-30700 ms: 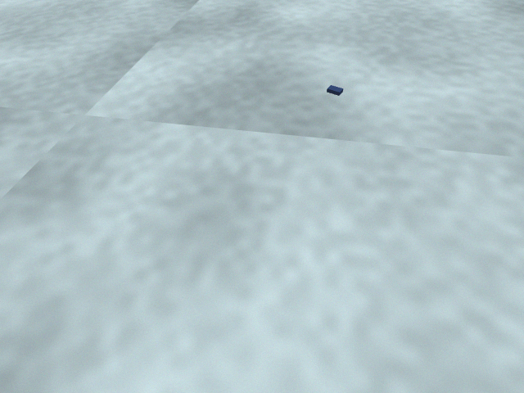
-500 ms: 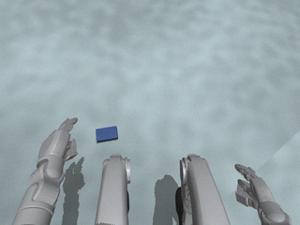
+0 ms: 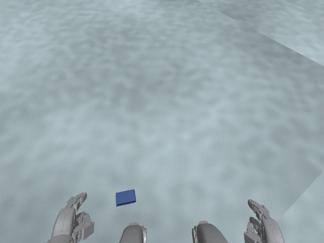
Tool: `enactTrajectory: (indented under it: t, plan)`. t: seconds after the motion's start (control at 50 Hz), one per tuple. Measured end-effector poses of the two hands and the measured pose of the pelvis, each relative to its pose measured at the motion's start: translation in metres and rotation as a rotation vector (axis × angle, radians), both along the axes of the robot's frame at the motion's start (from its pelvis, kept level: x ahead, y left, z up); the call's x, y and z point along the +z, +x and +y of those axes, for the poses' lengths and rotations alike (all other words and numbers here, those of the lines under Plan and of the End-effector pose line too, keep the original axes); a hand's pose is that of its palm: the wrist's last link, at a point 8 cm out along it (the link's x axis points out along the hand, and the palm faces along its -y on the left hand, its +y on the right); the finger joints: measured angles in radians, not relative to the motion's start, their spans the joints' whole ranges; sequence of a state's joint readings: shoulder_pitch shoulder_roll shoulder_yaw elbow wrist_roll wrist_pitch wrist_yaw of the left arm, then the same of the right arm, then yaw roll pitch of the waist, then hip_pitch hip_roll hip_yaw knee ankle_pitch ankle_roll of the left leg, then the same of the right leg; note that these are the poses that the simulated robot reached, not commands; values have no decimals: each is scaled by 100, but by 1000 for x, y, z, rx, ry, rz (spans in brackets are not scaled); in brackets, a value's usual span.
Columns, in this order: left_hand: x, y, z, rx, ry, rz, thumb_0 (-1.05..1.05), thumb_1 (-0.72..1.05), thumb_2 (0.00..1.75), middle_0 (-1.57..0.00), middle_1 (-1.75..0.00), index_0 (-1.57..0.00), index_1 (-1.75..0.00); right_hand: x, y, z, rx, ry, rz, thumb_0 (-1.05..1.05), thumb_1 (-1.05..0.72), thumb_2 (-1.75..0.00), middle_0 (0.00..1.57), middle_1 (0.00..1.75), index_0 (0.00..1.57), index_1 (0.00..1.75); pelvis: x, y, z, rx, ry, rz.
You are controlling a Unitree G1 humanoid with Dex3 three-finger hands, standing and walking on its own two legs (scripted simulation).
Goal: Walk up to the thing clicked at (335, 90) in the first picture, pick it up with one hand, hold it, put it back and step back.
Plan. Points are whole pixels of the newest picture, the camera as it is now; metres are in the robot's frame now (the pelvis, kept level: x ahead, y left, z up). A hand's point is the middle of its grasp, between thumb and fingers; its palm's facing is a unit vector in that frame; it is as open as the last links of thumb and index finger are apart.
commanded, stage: home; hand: left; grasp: from above
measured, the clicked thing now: (125, 197) +0.43 +0.20 -0.65
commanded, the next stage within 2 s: none
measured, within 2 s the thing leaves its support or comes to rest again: neither
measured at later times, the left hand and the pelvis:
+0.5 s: hand (84, 237) +0.17 +0.18 +0.00, palm faces +0.09 -0.98 -0.19, open 7.4 cm; pelvis +0.02 +0.00 +0.05, yaw +2 degrees
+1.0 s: hand (84, 231) +0.18 +0.18 +0.01, palm faces +0.07 -0.98 -0.20, open 7.4 cm; pelvis +0.02 +0.00 +0.05, yaw +1 degrees
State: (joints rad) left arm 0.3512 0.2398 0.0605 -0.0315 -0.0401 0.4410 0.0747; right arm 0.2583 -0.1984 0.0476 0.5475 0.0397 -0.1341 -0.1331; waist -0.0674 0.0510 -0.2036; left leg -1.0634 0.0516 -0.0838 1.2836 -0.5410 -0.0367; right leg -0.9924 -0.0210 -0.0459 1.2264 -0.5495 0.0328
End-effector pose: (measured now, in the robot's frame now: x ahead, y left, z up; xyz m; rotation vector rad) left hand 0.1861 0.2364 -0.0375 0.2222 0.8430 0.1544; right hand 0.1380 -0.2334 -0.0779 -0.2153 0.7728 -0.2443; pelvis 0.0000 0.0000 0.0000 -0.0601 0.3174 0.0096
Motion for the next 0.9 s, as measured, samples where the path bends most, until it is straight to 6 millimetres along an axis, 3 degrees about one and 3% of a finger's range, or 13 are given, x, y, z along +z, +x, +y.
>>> enactTrajectory:
  t: [0.14,0.26,0.38,0.5,0.9]
  plan:
    - [52,-11,-6,31,-46,-22,2,91,90,-21,-30,-20,-30,45,2,-11,-39,-42,-69,1,-90,-90,20,30,20,30,36,18,-1,8,5,-72]
    - [73,-20,-7,30,-45,-41,1,91,90,-20,-30,-20,-30,68,21,-14,-21,-59,-160,1,-90,-90,20,30,20,30,49,23,-2,15,11,-115]
    - [72,-29,-7,34,-56,-22,1,91,90,-20,-30,-20,-30,80,40,-11,27,-64,-230,1,-90,-90,20,30,20,30,52,22,-3,21,17,-137]
    - [68,-32,-8,38,-67,-14,2,91,90,-20,-30,-20,-30,83,48,-6,64,-68,-246,1,-90,-90,20,30,20,30,52,19,-4,24,19,-144]
    - [71,-23,-6,19,-52,-28,2,91,90,-20,-30,-20,-30,69,29,-3,34,-56,-174,2,-90,-90,20,30,21,30,52,23,-1,15,17,-145]
